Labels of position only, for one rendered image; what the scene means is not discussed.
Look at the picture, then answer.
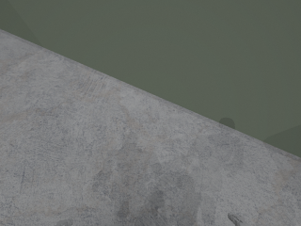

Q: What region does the robot right hand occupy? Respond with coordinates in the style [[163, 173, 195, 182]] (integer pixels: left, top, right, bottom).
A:
[[228, 212, 252, 226]]

